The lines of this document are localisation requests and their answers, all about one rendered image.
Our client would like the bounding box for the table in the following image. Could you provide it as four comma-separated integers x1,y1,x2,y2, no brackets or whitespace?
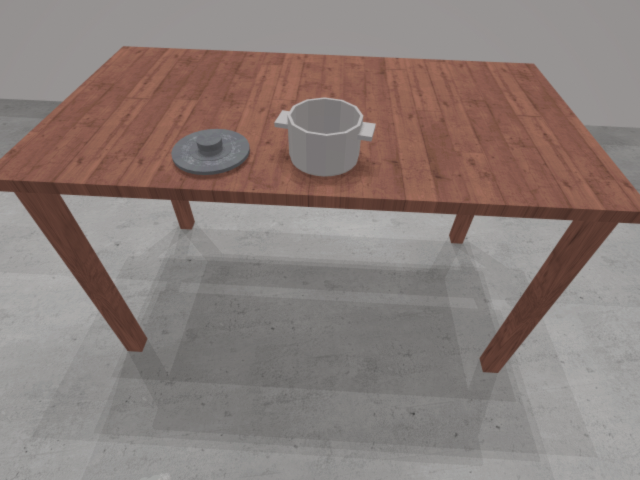
0,46,640,373

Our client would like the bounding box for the lid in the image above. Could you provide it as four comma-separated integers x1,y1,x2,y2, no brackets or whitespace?
171,129,250,175

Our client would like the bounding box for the knob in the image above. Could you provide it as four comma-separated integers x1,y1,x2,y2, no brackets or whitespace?
196,132,223,152

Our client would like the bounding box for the pot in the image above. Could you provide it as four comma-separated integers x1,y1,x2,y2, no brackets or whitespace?
274,97,376,176

